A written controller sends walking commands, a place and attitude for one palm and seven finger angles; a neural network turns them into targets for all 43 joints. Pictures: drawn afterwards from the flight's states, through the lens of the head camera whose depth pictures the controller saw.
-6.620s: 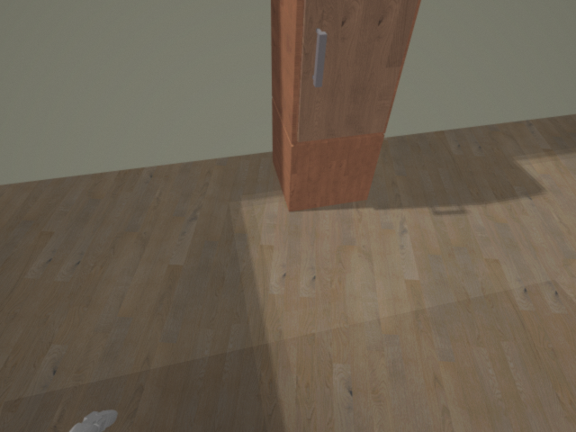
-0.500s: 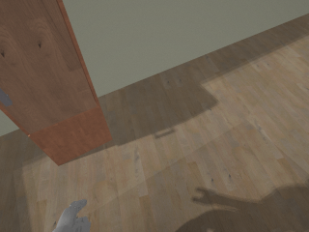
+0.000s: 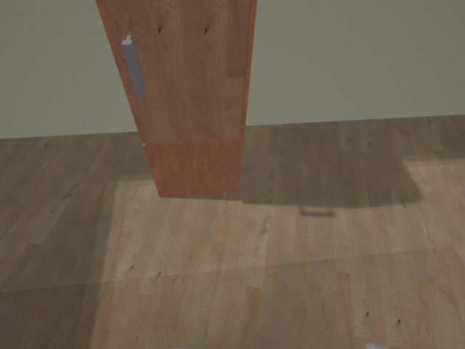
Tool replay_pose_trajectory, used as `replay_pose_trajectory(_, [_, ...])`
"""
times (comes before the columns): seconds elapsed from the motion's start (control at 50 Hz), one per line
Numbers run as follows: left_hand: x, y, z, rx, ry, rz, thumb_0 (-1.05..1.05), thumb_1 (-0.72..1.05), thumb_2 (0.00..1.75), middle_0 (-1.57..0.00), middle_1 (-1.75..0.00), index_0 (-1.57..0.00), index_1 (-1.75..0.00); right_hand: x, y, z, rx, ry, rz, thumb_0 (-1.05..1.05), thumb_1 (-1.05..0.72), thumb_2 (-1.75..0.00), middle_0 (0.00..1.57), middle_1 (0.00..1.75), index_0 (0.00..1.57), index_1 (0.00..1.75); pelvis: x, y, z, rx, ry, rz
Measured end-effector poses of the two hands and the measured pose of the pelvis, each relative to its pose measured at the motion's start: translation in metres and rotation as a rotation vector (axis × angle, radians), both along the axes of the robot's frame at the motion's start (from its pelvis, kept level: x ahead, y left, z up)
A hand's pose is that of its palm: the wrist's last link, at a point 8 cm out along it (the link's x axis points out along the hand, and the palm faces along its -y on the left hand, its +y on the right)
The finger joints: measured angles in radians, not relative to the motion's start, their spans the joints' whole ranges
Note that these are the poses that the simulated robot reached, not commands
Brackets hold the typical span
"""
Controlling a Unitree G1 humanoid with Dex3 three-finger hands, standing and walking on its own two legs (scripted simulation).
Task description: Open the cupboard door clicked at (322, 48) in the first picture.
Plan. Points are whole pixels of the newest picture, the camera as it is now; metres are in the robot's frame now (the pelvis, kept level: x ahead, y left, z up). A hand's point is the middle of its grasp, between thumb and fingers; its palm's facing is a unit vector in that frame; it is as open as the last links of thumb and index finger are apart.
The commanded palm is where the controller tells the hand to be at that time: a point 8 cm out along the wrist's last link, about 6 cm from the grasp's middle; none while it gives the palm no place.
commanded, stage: turn to face it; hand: left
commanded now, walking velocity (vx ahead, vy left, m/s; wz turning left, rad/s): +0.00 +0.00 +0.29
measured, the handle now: (135, 66) +0.79 +0.35 +0.00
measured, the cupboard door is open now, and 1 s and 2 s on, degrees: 0 0 0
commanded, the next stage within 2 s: take the last steps up to it in 0.22 s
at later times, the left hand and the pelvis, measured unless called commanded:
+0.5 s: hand out of the picture +0.06 +0.20 -0.14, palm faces +0.11 -0.96 -0.25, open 7.4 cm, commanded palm none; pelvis +0.00 +0.00 +0.01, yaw +6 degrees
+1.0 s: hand out of the picture -0.06 +0.11 -0.14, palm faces +0.34 -0.93 -0.14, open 7.4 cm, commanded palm none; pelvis +0.11 +0.02 +0.01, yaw +11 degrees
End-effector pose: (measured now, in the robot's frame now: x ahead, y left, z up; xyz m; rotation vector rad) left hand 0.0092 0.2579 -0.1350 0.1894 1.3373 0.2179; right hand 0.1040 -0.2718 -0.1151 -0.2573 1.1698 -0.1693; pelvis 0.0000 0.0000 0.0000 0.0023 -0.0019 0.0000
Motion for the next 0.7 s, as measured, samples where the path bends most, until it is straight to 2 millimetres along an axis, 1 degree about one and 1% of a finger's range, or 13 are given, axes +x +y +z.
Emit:
replay_pose_trajectory(0.02, [-0.008, 0.008, -0.006, -0.003, 0.017, 0.021, 0.01, 0.90, 0.90, -0.21, -0.30, -0.21, -0.30, 0.010, 0.008, 0.001, -0.008, -0.024, 0.022, 0.00, -0.91, -0.90, 0.19, 0.29, 0.20, 0.29, 0.000, 0.005, -0.003, 0.003, 0.000, 0.009])
replay_pose_trajectory(0.06, [-0.018, 0.020, -0.010, -0.001, 0.050, 0.049, 0.01, 0.90, 0.90, -0.20, -0.30, -0.20, -0.30, 0.025, 0.024, 0.008, -0.010, -0.059, 0.058, 0.00, -0.91, -0.90, 0.19, 0.29, 0.20, 0.29, 0.000, 0.011, -0.002, 0.002, -0.008, 0.013])
replay_pose_trajectory(0.12, [-0.021, 0.030, -0.006, -0.004, 0.060, 0.069, 0.01, 0.90, 0.90, -0.20, -0.30, -0.20, -0.30, 0.033, 0.043, 0.018, -0.009, -0.091, 0.083, 0.00, -0.90, -0.90, 0.19, 0.29, 0.20, 0.30, 0.001, 0.019, 0.005, -0.019, -0.018, 0.025])
replay_pose_trajectory(0.2, [-0.010, 0.036, 0.003, -0.012, 0.004, 0.080, 0.01, 0.91, 0.90, -0.20, -0.30, -0.20, -0.30, 0.030, 0.062, 0.022, 0.013, -0.088, 0.100, 0.00, -0.90, -0.90, 0.20, 0.29, 0.20, 0.30, 0.000, 0.025, 0.013, -0.029, -0.026, 0.050])
replay_pose_trajectory(0.3, [0.009, 0.033, 0.012, -0.010, -0.073, 0.080, 0.01, 0.91, 0.90, -0.20, -0.30, -0.20, -0.30, 0.009, 0.073, 0.015, 0.054, -0.048, 0.092, 0.00, -0.90, -0.90, 0.20, 0.29, 0.20, 0.30, -0.003, 0.026, 0.017, -0.020, -0.031, 0.076])
replay_pose_trajectory(0.34, [0.016, 0.028, 0.015, -0.007, -0.096, 0.076, 0.01, 0.91, 0.90, -0.20, -0.30, -0.20, -0.30, -0.003, 0.072, 0.009, 0.068, -0.022, 0.080, 0.00, -0.90, -0.90, 0.20, 0.29, 0.20, 0.30, -0.004, 0.023, 0.016, -0.014, -0.032, 0.084])
replay_pose_trajectory(0.38, [0.023, 0.022, 0.017, -0.004, -0.116, 0.068, 0.01, 0.91, 0.90, -0.20, -0.30, -0.20, -0.30, -0.017, 0.067, 0.003, 0.076, 0.004, 0.059, 0.00, -0.91, -0.90, 0.20, 0.30, 0.21, 0.30, -0.005, 0.020, 0.016, -0.007, -0.033, 0.090])
replay_pose_trajectory(0.46, [0.034, 0.002, 0.023, -0.002, -0.148, 0.036, 0.01, 0.91, 0.90, -0.20, -0.30, -0.20, -0.30, -0.048, 0.050, -0.012, 0.095, 0.067, 0.019, 0.00, -0.91, -0.90, 0.20, 0.30, 0.21, 0.30, -0.004, 0.008, 0.013, 0.008, -0.031, 0.096])
replay_pose_trajectory(0.52, [0.037, -0.016, 0.022, 0.006, -0.172, 0.022, 0.01, 0.91, 0.90, -0.20, -0.30, -0.20, -0.30, -0.070, 0.034, -0.028, 0.113, 0.123, -0.010, 0.00, -0.91, -0.90, 0.20, 0.29, 0.20, 0.30, 0.001, -0.005, 0.006, 0.022, -0.031, 0.101])
replay_pose_trajectory(0.56, [0.030, -0.028, 0.023, 0.005, -0.180, 0.041, 0.01, 0.90, 0.90, -0.20, -0.30, -0.20, -0.30, -0.081, 0.026, -0.034, 0.117, 0.176, -0.011, 0.00, -0.91, -0.90, 0.20, 0.29, 0.20, 0.30, 0.005, -0.011, 0.006, 0.015, -0.040, 0.124])
replay_pose_trajectory(0.6, [0.017, -0.039, 0.026, -0.001, -0.167, 0.081, 0.01, 0.90, 0.90, -0.20, -0.30, -0.20, -0.30, -0.085, 0.021, -0.031, 0.124, 0.223, -0.002, 0.00, -0.91, -0.90, 0.20, 0.29, 0.20, 0.30, 0.012, -0.016, 0.011, 0.022, -0.040, 0.133])
replay_pose_trajectory(0.64, [-0.001, -0.049, 0.027, -0.008, -0.119, 0.117, 0.01, 0.91, 0.90, -0.20, -0.30, -0.20, -0.30, -0.083, 0.016, -0.026, 0.129, 0.243, -0.003, 0.00, -0.91, -0.90, 0.20, 0.29, 0.20, 0.30, 0.019, -0.020, 0.017, 0.034, -0.039, 0.131])
replay_pose_trajectory(0.7, [-0.028, -0.063, 0.027, -0.033, -0.020, 0.156, 0.01, 0.91, 0.90, -0.20, -0.30, -0.20, -0.30, -0.074, 0.011, -0.020, 0.128, 0.247, -0.004, 0.00, -0.91, -0.90, 0.19, 0.29, 0.20, 0.30, 0.030, -0.022, 0.022, 0.037, -0.036, 0.143])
